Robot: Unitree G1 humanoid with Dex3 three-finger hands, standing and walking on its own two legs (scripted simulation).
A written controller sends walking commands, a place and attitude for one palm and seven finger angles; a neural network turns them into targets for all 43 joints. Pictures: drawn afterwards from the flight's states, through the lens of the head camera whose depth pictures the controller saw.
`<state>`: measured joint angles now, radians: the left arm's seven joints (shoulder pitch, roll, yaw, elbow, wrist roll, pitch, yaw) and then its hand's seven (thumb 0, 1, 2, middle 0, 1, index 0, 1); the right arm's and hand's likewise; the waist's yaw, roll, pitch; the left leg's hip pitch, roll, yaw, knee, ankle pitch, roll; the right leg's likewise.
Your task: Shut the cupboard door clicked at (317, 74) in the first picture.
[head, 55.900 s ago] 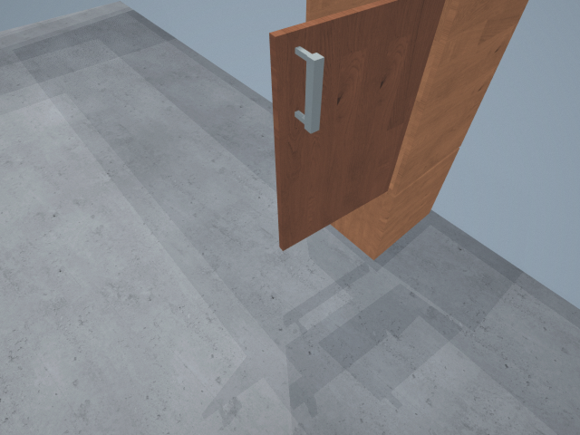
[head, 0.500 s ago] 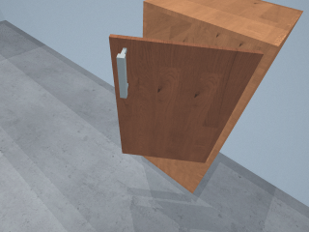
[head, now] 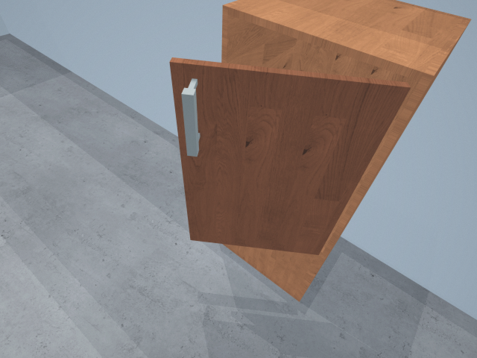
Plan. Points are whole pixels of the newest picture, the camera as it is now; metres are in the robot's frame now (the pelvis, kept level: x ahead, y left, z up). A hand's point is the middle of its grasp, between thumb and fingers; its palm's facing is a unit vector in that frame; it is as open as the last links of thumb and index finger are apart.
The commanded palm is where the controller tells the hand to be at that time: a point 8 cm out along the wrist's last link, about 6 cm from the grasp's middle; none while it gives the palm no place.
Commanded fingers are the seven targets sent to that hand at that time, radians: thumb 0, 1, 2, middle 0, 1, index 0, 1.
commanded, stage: look again from close up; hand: left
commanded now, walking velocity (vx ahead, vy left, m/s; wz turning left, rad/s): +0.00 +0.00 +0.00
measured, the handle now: (193, 118) +0.49 +0.13 +0.15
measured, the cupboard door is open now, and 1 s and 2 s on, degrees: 33 33 33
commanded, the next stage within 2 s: shuffle to correct the standing spot in 0.04 s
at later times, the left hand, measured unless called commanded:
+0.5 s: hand out of the picture +0.00 +0.14 -0.18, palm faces -0.02 -0.99 -0.16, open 7.4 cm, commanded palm none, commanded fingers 0.00 0.90 0.90 -0.20 -0.30 -0.20 -0.30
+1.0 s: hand out of the picture +0.02 +0.16 -0.19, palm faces +0.00 -0.98 -0.18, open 7.4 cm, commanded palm none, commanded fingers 0.00 0.90 0.90 -0.20 -0.30 -0.20 -0.30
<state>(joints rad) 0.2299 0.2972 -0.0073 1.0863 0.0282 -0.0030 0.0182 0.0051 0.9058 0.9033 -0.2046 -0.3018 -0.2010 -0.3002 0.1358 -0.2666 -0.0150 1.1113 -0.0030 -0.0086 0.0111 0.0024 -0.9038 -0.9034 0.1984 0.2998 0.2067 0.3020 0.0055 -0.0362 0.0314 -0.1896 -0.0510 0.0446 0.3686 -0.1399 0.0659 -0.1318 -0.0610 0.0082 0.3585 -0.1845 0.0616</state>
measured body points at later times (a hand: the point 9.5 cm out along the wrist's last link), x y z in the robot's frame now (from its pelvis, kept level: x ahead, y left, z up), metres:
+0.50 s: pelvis +0.02 -0.03 +0.00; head +0.02 -0.01 +0.45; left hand +0.00 +0.20 -0.17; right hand +0.03 -0.25 -0.16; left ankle +0.04 +0.07 -0.74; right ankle +0.01 -0.16 -0.74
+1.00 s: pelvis +0.01 -0.02 +0.00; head +0.01 +0.00 +0.45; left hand +0.02 +0.21 -0.17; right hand +0.01 -0.24 -0.16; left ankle +0.04 +0.07 -0.74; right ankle +0.01 -0.16 -0.74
